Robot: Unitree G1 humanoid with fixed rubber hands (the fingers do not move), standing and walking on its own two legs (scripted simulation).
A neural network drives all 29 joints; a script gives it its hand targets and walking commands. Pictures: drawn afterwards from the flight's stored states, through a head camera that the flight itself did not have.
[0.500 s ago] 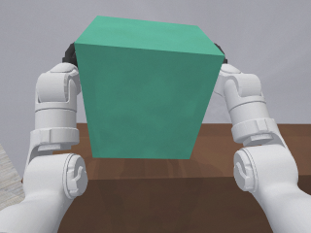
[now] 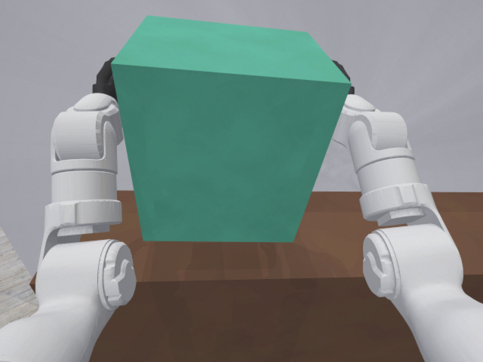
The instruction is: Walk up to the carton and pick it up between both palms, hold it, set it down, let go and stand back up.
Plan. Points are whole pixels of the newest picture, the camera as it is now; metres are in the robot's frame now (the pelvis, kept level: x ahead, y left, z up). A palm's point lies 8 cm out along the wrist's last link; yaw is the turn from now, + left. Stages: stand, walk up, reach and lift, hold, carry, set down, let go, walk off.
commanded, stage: hold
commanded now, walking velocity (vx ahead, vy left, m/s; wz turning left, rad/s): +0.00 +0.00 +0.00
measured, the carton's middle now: (225, 136) +0.38 +0.01 +0.25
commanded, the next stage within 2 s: none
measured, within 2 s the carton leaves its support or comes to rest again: neither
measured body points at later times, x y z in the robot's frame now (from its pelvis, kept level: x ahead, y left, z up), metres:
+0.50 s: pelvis -0.01 +0.00 +0.00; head -0.10 +0.02 +0.44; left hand +0.38 +0.18 +0.30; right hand +0.37 -0.17 +0.30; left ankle +0.02 +0.12 -0.75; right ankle +0.02 -0.11 -0.75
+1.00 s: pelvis +0.00 +0.00 +0.00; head -0.08 +0.02 +0.44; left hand +0.39 +0.18 +0.30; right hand +0.38 -0.16 +0.31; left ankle +0.02 +0.12 -0.75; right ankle +0.02 -0.11 -0.75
